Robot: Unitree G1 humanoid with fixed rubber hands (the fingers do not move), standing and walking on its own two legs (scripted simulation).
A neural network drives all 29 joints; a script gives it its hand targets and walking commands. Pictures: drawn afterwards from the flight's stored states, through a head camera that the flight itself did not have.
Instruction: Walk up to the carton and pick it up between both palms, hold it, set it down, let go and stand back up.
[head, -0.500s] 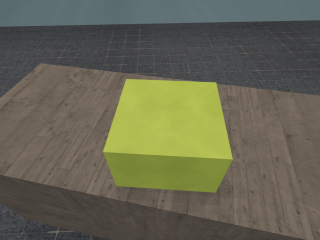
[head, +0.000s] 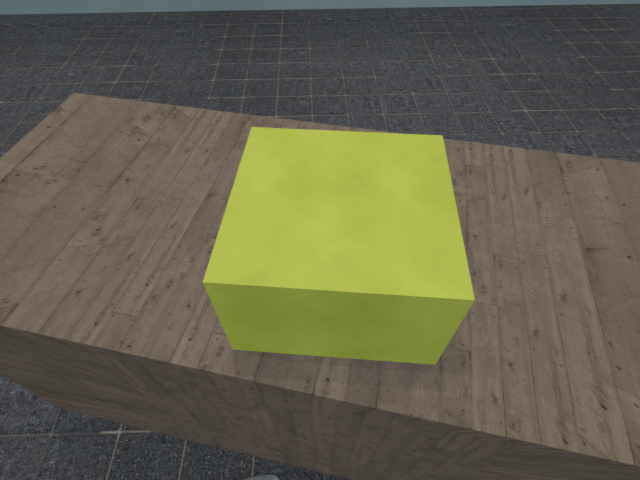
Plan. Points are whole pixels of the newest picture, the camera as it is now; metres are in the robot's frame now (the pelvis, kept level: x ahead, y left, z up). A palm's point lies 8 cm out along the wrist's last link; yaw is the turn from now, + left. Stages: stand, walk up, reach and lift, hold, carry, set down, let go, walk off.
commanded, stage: walk up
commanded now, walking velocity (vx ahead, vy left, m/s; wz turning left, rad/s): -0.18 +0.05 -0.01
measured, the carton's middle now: (339, 240) +0.44 -0.01 +0.01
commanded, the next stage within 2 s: none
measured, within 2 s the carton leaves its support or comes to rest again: neither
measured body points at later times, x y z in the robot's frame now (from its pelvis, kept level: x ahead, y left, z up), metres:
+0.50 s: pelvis -0.08 +0.03 +0.01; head -0.05 +0.09 +0.46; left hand +0.02 +0.29 -0.16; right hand -0.07 -0.24 -0.10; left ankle -0.03 +0.14 -0.73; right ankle -0.15 -0.18 -0.58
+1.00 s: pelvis -0.14 -0.07 +0.01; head -0.13 -0.10 +0.46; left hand -0.16 +0.14 -0.13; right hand -0.14 -0.30 -0.16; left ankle -0.18 +0.08 -0.69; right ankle -0.19 -0.12 -0.73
